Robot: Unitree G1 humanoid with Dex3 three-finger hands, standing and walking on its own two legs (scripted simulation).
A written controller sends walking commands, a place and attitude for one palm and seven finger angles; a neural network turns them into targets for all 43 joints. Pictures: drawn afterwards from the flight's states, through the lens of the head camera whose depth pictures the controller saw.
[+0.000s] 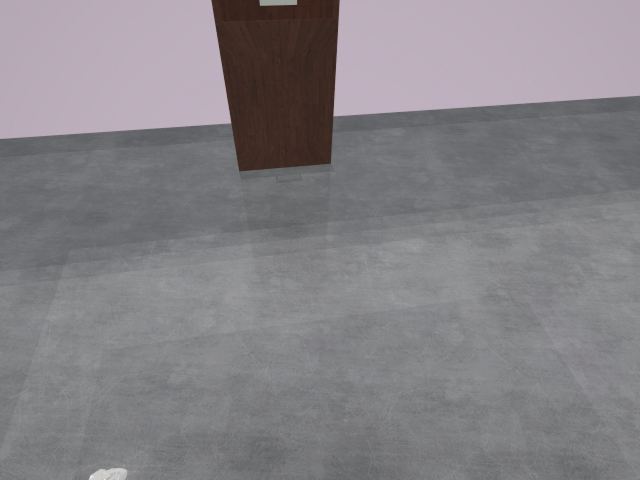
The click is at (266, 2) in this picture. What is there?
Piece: drawer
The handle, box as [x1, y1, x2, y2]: [259, 0, 296, 5]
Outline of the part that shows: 259,0 260,5 296,4 296,0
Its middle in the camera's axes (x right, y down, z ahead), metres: -0.16 -0.89 +1.43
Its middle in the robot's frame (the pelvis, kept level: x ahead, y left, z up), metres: +1.66 +0.24 +0.02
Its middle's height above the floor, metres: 0.79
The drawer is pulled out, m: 0.00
